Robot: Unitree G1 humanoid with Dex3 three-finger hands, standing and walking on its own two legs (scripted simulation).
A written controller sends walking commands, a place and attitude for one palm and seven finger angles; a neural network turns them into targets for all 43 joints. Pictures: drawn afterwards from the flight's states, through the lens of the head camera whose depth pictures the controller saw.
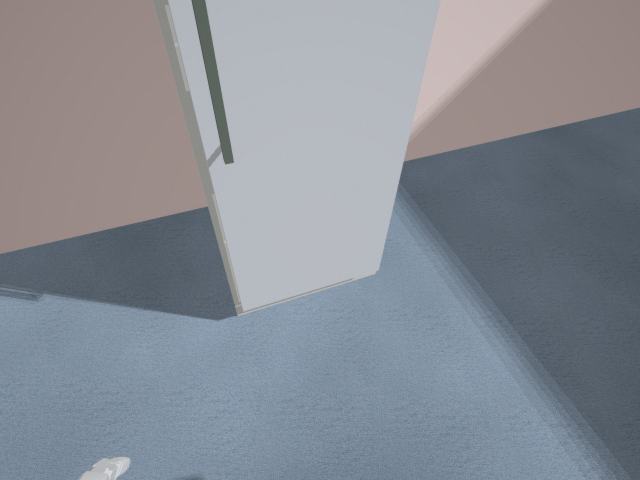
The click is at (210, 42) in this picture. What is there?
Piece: fridge door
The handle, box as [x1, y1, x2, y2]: [192, 0, 233, 163]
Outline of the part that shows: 192,0 223,158 225,163 233,162 205,2 204,0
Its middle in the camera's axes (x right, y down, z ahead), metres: -0.19 -0.30 +0.67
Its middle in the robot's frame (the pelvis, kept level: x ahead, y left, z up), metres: +0.71 +0.24 +0.17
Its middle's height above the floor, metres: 0.94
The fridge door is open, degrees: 0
